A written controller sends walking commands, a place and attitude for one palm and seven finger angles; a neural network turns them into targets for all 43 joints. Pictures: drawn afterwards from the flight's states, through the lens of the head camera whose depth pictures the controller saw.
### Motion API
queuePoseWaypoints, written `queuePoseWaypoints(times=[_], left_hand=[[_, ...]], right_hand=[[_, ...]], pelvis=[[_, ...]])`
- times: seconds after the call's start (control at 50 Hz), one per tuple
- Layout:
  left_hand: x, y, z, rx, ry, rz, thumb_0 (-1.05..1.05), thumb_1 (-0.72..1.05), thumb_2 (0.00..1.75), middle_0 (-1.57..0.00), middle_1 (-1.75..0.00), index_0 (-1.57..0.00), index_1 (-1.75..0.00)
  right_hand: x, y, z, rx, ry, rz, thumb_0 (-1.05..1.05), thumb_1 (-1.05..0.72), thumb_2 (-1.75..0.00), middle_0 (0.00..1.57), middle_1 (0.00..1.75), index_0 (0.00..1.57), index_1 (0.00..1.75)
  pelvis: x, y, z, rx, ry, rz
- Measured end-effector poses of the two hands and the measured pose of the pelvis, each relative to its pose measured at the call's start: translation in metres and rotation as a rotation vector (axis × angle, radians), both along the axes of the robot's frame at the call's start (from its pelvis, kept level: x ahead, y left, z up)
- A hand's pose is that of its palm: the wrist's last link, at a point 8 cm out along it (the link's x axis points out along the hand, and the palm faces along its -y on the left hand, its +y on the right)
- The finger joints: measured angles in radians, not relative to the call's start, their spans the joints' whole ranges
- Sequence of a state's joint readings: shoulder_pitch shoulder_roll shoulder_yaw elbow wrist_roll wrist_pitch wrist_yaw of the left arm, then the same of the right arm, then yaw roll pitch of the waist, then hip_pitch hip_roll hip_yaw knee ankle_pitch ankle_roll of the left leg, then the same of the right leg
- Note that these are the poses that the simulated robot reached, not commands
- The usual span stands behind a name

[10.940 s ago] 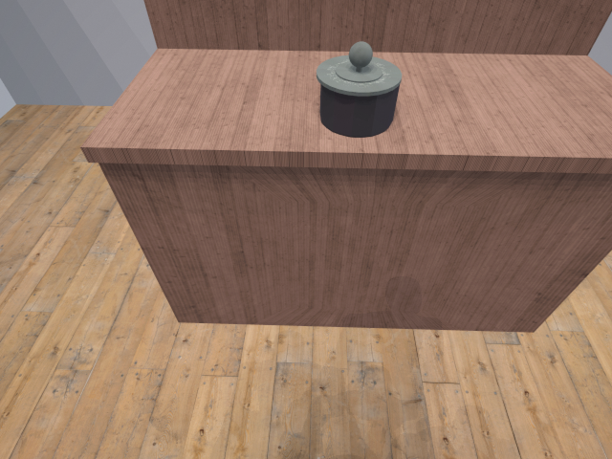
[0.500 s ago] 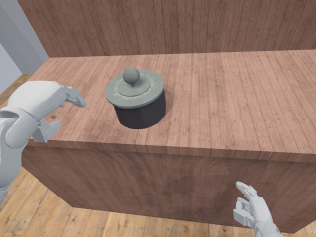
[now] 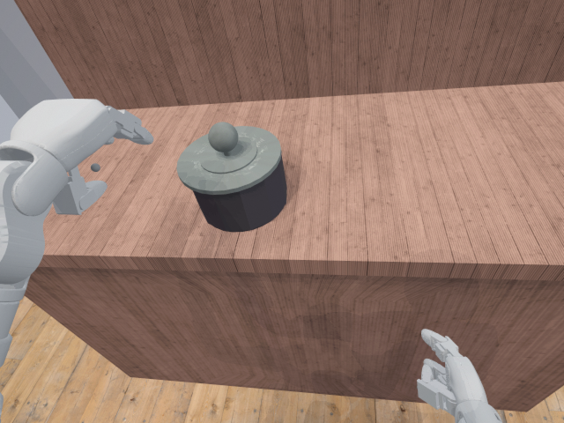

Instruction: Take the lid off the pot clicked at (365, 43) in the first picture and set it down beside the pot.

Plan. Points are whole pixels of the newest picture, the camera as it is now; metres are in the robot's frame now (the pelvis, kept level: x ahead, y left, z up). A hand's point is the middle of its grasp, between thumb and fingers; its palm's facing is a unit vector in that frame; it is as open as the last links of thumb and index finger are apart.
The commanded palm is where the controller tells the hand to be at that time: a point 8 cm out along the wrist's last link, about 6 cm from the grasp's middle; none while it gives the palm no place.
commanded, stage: move the open hand above the knob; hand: left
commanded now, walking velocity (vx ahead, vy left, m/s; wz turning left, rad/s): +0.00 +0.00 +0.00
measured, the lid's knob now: (223, 137) +0.50 +0.15 +0.18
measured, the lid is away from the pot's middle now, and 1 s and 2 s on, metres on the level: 0.00 0.00 0.00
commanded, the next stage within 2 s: none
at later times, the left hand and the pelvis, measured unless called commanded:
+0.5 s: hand (141, 141) +0.37 +0.20 +0.26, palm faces -0.01 +0.03 -1.00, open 9.9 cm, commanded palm +0.33 +0.20 +0.32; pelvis +0.02 +0.00 +0.00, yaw +0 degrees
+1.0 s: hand (176, 122) +0.41 +0.17 +0.26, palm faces +0.01 +0.01 -1.00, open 9.9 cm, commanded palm +0.38 +0.18 +0.32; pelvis +0.04 +0.00 +0.00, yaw +0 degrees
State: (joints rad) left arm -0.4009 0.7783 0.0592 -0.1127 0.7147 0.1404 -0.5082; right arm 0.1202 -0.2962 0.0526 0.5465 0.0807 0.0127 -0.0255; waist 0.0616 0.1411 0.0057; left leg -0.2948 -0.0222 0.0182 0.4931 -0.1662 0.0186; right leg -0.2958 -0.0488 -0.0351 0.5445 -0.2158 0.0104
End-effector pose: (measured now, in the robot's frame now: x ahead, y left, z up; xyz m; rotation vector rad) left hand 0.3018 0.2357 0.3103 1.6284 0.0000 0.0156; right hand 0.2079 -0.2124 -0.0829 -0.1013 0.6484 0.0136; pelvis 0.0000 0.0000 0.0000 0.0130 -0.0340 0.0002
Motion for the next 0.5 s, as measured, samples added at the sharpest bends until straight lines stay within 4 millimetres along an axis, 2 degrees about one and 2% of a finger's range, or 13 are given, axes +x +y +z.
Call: queuePoseWaypoints(times=[0.22, 0.5], left_hand=[[0.017, -0.010, -0.002, -0.009, 0.023, -0.005, 0.00, -0.39, 1.71, -0.89, -0.09, -0.89, -0.08], [0.052, -0.034, 0.000, -0.026, 0.023, -0.046, 0.00, -0.39, 1.71, -0.89, -0.09, -0.89, -0.08]], right_hand=[[0.011, -0.010, -0.001, -0.016, 0.014, 0.001, 0.01, -0.90, -0.90, 0.20, 0.30, 0.20, 0.30], [0.031, -0.005, 0.001, 0.009, 0.021, 0.014, 0.01, -0.90, -0.90, 0.20, 0.30, 0.20, 0.30]], pelvis=[[0.009, -0.005, 0.001, -0.001, 0.009, 0.011], [0.024, -0.005, 0.003, 0.003, 0.027, 0.008]])
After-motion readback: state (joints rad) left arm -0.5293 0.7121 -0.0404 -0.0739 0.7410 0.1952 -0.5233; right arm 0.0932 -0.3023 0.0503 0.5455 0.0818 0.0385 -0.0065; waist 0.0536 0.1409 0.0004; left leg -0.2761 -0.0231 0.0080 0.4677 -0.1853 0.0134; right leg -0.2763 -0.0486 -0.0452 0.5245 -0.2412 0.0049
